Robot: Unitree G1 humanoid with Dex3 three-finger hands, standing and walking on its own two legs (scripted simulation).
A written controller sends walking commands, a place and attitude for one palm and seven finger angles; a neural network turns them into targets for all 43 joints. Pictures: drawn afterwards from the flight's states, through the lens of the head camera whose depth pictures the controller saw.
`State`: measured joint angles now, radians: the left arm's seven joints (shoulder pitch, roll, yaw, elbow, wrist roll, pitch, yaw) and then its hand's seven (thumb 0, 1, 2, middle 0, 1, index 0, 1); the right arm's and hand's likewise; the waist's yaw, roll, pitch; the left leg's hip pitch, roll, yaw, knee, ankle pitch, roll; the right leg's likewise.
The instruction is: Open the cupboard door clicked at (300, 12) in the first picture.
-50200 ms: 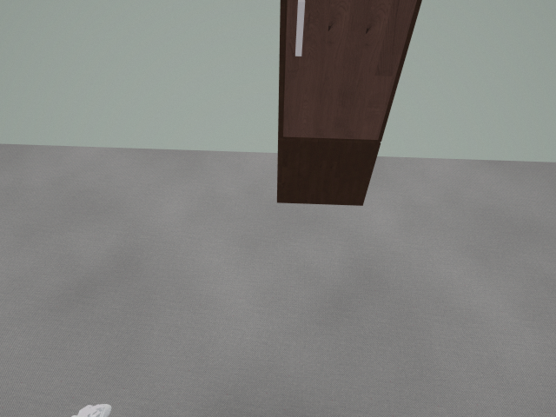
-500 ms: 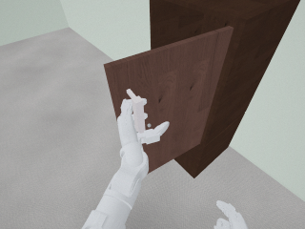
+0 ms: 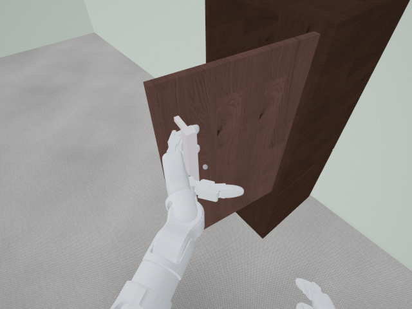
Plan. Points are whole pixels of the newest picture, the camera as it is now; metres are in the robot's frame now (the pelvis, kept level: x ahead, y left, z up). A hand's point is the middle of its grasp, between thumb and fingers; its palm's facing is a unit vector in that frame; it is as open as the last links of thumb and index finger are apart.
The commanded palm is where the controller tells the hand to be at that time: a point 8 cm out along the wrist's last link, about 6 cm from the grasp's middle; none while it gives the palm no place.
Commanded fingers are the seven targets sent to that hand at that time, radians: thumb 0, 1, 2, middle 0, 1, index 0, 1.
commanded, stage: slide the hand sideways off the handle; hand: left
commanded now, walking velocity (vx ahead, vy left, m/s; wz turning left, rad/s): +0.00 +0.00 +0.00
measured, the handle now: (186, 153) +0.39 +0.07 +0.11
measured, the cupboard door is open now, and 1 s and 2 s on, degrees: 81 83 83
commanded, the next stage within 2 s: draw the hand back to the body in 1.22 s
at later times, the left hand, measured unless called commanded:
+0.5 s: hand (202, 183) +0.32 +0.03 +0.11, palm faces -0.18 -0.98 +0.00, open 16.0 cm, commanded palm +0.29 +0.10 +0.11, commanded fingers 0.00 -0.50 0.30 -0.15 -0.30 -0.15 -0.30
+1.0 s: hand (170, 200) +0.28 +0.09 +0.10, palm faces -0.13 -0.99 -0.01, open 16.0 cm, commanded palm +0.25 +0.16 +0.11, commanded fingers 0.00 -0.50 0.30 -0.15 -0.30 -0.15 -0.30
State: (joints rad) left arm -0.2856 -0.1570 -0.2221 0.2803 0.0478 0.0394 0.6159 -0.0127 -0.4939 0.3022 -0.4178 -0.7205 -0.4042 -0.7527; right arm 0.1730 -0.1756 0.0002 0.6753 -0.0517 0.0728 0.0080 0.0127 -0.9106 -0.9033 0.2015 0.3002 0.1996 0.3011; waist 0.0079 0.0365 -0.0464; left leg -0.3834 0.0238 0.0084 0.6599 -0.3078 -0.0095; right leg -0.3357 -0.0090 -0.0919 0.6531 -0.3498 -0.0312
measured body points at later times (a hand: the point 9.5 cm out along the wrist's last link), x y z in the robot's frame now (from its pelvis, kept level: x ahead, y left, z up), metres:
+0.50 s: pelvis +0.00 +0.00 +0.00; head -0.01 -0.02 +0.45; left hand +0.32 +0.09 +0.11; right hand +0.15 -0.22 -0.09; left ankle +0.02 +0.13 -0.72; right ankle +0.00 -0.10 -0.72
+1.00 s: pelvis +0.02 -0.01 +0.01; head +0.02 -0.03 +0.46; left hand +0.28 +0.14 +0.11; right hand +0.20 -0.23 -0.08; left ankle +0.02 +0.13 -0.72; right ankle +0.00 -0.10 -0.72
